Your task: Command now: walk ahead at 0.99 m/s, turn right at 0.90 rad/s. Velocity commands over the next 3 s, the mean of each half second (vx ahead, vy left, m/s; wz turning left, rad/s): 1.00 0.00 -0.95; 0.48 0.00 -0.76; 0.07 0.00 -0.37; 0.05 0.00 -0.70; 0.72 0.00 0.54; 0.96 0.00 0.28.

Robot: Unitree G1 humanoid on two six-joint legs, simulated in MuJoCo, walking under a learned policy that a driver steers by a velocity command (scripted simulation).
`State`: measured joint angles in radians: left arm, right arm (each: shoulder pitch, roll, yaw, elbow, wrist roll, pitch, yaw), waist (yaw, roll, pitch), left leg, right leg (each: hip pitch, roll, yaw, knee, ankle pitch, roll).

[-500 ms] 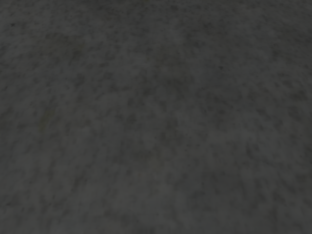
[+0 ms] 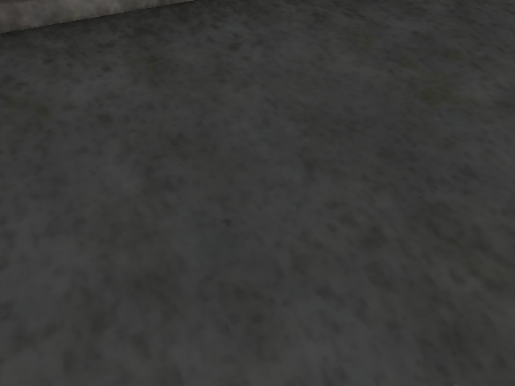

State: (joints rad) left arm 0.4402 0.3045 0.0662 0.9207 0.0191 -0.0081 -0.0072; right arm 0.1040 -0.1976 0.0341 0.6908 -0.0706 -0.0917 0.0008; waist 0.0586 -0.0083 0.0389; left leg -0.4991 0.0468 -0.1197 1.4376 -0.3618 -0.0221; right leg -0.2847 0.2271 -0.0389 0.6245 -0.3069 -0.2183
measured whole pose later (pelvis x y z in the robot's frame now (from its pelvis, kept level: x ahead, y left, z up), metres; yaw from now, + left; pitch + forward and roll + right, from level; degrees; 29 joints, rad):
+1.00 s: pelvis +0.74 -0.09 +0.02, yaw -52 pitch +2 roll +0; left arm 0.20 0.28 0.05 0.70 -0.02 -0.01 0.02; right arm 0.08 -0.31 -0.04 0.61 -0.01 -0.07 -0.04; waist 0.04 0.04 0.07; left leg -0.72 0.08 -0.11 0.88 -0.13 -0.10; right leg -0.28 0.18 0.12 0.46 -0.19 -0.13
